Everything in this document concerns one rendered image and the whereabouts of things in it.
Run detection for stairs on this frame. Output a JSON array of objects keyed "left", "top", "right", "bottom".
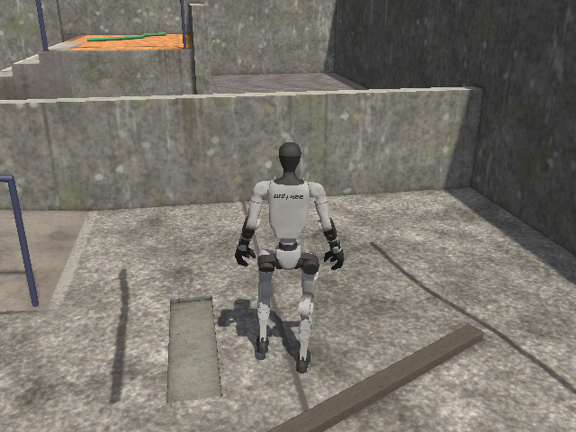
[{"left": 0, "top": 51, "right": 73, "bottom": 100}]

